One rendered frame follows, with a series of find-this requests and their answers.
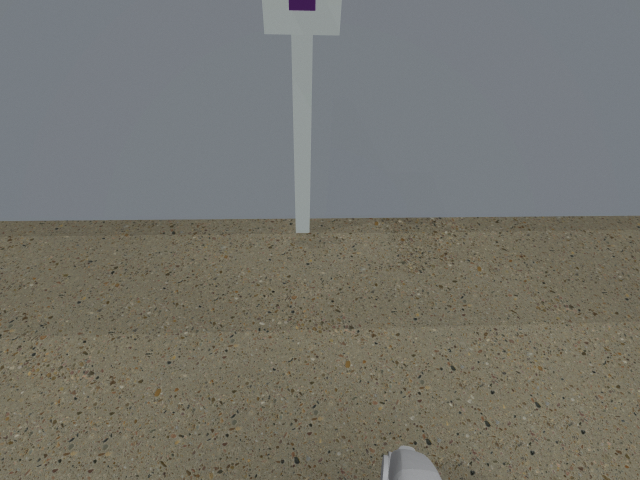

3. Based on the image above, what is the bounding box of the panel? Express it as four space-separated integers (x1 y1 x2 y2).
262 0 342 233

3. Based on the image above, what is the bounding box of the robot right thigh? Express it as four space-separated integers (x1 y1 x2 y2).
380 449 442 480

